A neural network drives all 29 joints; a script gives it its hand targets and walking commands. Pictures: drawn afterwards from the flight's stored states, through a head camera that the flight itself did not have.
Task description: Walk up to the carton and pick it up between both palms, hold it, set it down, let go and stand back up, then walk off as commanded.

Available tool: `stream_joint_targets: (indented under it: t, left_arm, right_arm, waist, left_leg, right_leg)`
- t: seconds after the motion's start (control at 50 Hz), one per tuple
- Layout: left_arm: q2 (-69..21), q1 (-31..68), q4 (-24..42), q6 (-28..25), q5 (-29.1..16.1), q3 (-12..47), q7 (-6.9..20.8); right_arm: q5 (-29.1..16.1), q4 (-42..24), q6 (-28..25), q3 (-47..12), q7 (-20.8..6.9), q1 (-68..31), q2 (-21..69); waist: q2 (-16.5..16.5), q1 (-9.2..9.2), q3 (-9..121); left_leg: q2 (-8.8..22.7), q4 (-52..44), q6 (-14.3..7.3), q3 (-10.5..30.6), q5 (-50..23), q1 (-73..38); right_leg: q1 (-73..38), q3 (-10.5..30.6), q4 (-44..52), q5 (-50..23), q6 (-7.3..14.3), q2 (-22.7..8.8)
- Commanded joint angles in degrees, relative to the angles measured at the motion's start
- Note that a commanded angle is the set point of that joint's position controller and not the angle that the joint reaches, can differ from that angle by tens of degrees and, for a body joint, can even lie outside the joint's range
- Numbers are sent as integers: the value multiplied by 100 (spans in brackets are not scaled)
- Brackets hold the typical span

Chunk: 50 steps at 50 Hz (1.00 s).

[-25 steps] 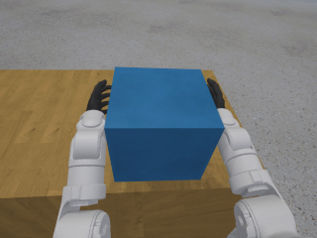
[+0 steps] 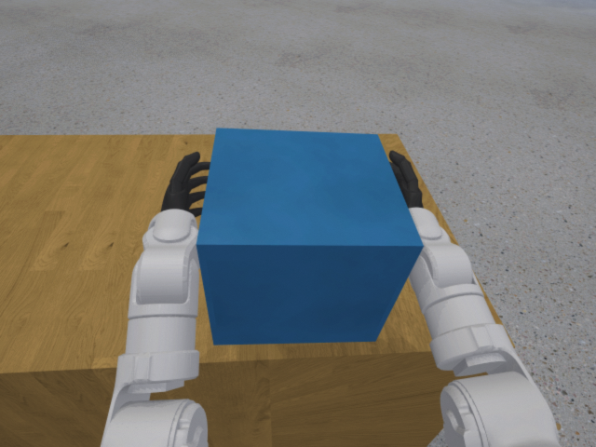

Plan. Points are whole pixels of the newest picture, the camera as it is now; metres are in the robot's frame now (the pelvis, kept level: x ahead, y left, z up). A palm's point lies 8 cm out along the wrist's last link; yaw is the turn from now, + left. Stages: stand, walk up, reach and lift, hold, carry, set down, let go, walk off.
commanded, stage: hold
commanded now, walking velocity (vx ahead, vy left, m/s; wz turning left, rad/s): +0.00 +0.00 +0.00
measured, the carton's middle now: (297, 237) +0.33 +0.00 +0.16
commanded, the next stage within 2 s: none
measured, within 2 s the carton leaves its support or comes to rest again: neither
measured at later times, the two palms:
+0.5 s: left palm (181, 214) +0.36 +0.14 +0.18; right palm (404, 209) +0.37 -0.15 +0.17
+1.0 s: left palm (178, 212) +0.36 +0.15 +0.18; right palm (401, 209) +0.37 -0.15 +0.17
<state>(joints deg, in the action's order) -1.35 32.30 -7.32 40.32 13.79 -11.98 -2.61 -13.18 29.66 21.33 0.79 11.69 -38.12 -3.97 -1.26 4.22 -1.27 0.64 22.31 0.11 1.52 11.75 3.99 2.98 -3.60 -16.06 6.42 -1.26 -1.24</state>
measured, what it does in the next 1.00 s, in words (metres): stands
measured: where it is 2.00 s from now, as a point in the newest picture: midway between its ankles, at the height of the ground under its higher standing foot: outside the picture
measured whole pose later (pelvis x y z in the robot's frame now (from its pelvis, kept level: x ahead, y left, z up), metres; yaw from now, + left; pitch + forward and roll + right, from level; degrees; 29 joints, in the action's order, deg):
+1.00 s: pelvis +0.01 +0.00 +0.00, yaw +0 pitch -7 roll -1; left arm -1.6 31.2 -6.4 40.0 13.9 -11.8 -2.5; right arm -13.7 29.0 21.0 -0.3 12.0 -37.1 -4.3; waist -1.1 4.2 -1.7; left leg 0.6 22.0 0.1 1.7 12.2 2.8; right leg 1.5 -3.7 -15.3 6.7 -1.4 -1.2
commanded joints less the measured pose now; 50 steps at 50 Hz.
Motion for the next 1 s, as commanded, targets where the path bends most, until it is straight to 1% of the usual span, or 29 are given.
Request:
stream_joint_targets:
  t: [0.0, 0.04, 0.08, 0.1, 0.16, 0.18, 0.26, 0.3, 0.32, 0.38, 0.46, 0.48, 0.5, 0.52, 0.54, 0.56, 0.6, 0.62, 0.64, 0.66, 0.68, 0.7, 0.74, 0.76, 0.78, 0.82, 0.86, 0.92, 0.98]
  left_arm:
    - [-3607, 4434, 882, -528, -829, 2827, 873]
    - [-3530, 4252, 833, -501, -801, 2741, 881]
    - [-3504, 4454, 356, -480, -599, 2470, 917]
    - [-3568, 4693, 626, -562, -722, 2584, 920]
    - [-3703, 4890, 698, -661, -810, 2816, 835]
    - [-3853, 4902, 980, -686, -941, 3076, 805]
    - [-3529, 4822, 561, -622, -685, 2608, 846]
    - [-3452, 4529, 361, -593, -684, 2465, 926]
    - [-3553, 4560, 484, -605, -702, 2515, 935]
    - [-3587, 4642, 892, -686, -812, 2679, 942]
    - [-3531, 4785, 699, -697, -713, 2554, 946]
    - [-3600, 4735, 756, -721, -857, 2748, 932]
    - [-3560, 4617, 635, -664, -742, 2629, 931]
    - [-3647, 4705, 1123, -725, -874, 2898, 909]
    - [-3571, 4658, 923, -714, -862, 2780, 902]
    - [-3523, 4773, 754, -705, -720, 2682, 901]
    - [-3564, 4688, 1121, -723, -869, 2845, 862]
    - [-3645, 4610, 1026, -685, -898, 2962, 867]
    - [-3672, 4575, 1123, -664, -884, 2967, 872]
    - [-3604, 4568, 1179, -684, -918, 2949, 866]
    - [-3577, 4526, 766, -612, -762, 2869, 884]
    - [-3533, 4433, 966, -620, -755, 2742, 890]
    - [-3524, 4432, 984, -593, -781, 2845, 916]
    - [-3593, 4576, 1307, -667, -869, 2898, 907]
    - [-3610, 4436, 916, -598, -846, 2842, 889]
    - [-3707, 4381, 1062, -613, -898, 3037, 883]
    - [-3698, 4419, 1258, -658, -983, 3028, 850]
    - [-3503, 4172, 1292, -578, -839, 2889, 898]
    - [-3494, 4221, 883, -494, -628, 2640, 915]
  right_arm:
    - [-397, -1905, -334, -2181, -577, -4510, 3767]
    - [-541, -2301, -388, -2353, -543, -4795, 3820]
    - [-325, -1714, -324, -2120, -531, -4856, 3819]
    - [-344, -1747, -362, -2194, -600, -4816, 3896]
    - [-428, -2027, -484, -2267, -615, -5192, 3997]
    - [-403, -1943, -468, -2119, -608, -4927, 3999]
    - [-296, -1326, -343, -2035, -622, -4728, 3860]
    - [-253, -1491, -340, -2097, -569, -4721, 3905]
    - [-267, -1532, -378, -2069, -567, -4713, 3978]
    - [-422, -1859, -445, -2282, -529, -4688, 4043]
    - [-304, -1828, -410, -2218, -509, -4840, 4108]
    - [-369, -2005, -428, -2249, -530, -4888, 4075]
    - [-344, -1882, -423, -2247, -519, -4875, 4012]
    - [-416, -2158, -466, -2371, -495, -4716, 4129]
    - [-427, -1973, -408, -2391, -508, -4742, 4076]
    - [-333, -1651, -376, -2214, -512, -4627, 3969]
    - [-449, -2069, -458, -2358, -551, -4718, 4029]
    - [-471, -2123, -475, -2311, -536, -4749, 3958]
    - [-473, -2121, -459, -2388, -525, -4663, 3972]
    - [-495, -2022, -419, -2337, -499, -4503, 3944]
    - [-352, -1697, -366, -2154, -502, -4463, 3824]
    - [-398, -1963, -396, -2326, -503, -4512, 3899]
    - [-391, -1876, -375, -2297, -522, -4420, 3868]
    - [-515, -2084, -412, -2417, -523, -4468, 3900]
    - [-479, -2200, -447, -2385, -511, -4754, 3931]
    - [-488, -2256, -444, -2363, -523, -4634, 3890]
    - [-582, -2457, -433, -2497, -508, -4683, 3945]
    - [-482, -2109, -306, -2384, -464, -4134, 3737]
    - [-447, -2025, -335, -2263, -511, -4500, 3705]
  waist:
    - [362, 72, 2636]
    - [100, -4, 2847]
    - [152, -75, 2278]
    - [221, -51, 2390]
    - [314, -58, 2834]
    - [514, 127, 3067]
    - [387, -16, 2315]
    - [77, -68, 2353]
    - [252, 19, 2456]
    - [182, 75, 2903]
    - [154, -56, 2551]
    - [78, 35, 2786]
    - [101, -31, 2636]
    - [250, 94, 3253]
    - [193, 0, 2941]
    - [276, 54, 2578]
    - [377, -32, 3073]
    - [371, 96, 3026]
    - [353, 22, 2993]
    - [460, 114, 3007]
    - [440, 162, 2445]
    - [357, -29, 2572]
    - [307, 99, 2478]
    - [320, -5, 2934]
    - [317, -11, 2736]
    - [298, 107, 2813]
    - [186, 72, 2989]
    - [210, 75, 2714]
    - [379, -49, 2201]
  left_leg:
    - [-327, -349, 293, -74, -1577, -192]
    - [-365, -274, 248, -74, -1829, -252]
    - [-358, -446, 177, -116, -1150, 44]
    - [-347, -495, 139, -105, -981, 46]
    - [-339, -376, 209, -102, -1202, -44]
    - [-302, -287, 272, -8, -1455, -165]
    - [-339, -466, 216, -71, -1104, -23]
    - [-369, -506, 139, -109, -970, 100]
    - [-365, -470, 159, -137, -1183, 21]
    - [-385, -319, 181, -115, -1708, -194]
    - [-392, -410, 103, -123, -1221, 14]
    - [-397, -390, 127, -101, -1229, -9]
    - [-392, -391, 108, -131, -1267, -4]
    - [-418, -285, 170, -90, -1678, -158]
    - [-412, -318, 185, -64, -1604, -199]
    - [-382, -345, 186, -80, -1373, -166]
    - [-391, -263, 251, -70, -1742, -269]
    - [-377, -246, 257, -46, -1749, -200]
    - [-367, -240, 265, -65, -1952, -283]
    - [-380, -184, 315, -37, -2054, -373]
    - [-366, -285, 289, -21, -1691, -253]
    - [-366, -305, 261, -66, -1719, -227]
    - [-360, -320, 255, -56, -1687, -181]
    - [-361, -265, 287, -83, -1871, -244]
    - [-377, -266, 254, -57, -1769, -188]
    - [-360, -273, 287, -28, -1842, -248]
    - [-362, -169, 288, -44, -2229, -433]
    - [-392, -219, 293, -27, -2264, -396]
    - [-365, -347, 259, -102, -1764, -209]
  right_leg:
    - [-1115, 46, -22, -672, -42, 542]
    - [-1326, 65, -52, -1064, -136, 547]
    - [-1152, 64, 34, -404, -81, 488]
    - [-1100, 93, 7, -294, -92, 472]
    - [-1084, 75, -49, -371, -75, 522]
    - [-1084, 76, -66, -617, -62, 534]
    - [-992, 114, 30, -272, -65, 484]
    - [-1111, 122, 20, -362, -136, 460]
    - [-1203, 120, 22, -604, -98, 453]
    - [-1413, 86, -84, -1134, -153, 513]
    - [-1159, 107, -38, -664, -169, 444]
    - [-1186, 137, -28, -640, -191, 478]
    - [-1224, 80, -24, -696, -177, 461]
    - [-1462, 113, -125, -1158, -164, 475]
    - [-1291, 111, -89, -990, -198, 500]
    - [-1137, 102, -9, -668, -162, 488]
    - [-1284, 105, -95, -960, -140, 530]
    - [-1228, 79, -77, -1031, -147, 524]
    - [-1300, 40, -107, -1172, -143, 552]
    - [-1239, 25, -138, -1249, -102, 538]
    - [-1077, 62, -25, -880, -85, 524]
    - [-1227, 51, -64, -858, -106, 530]
    - [-1259, 65, -39, -913, -121, 506]
    - [-1384, 75, -98, -992, -121, 535]
    - [-1280, 42, -78, -944, -100, 537]
    - [-1291, 40, -69, -1024, -126, 563]
    - [-1311, 59, -78, -1366, -103, 593]
    - [-1314, 71, -87, -1480, -120, 553]
    - [-1104, 56, 14, -838, -77, 504]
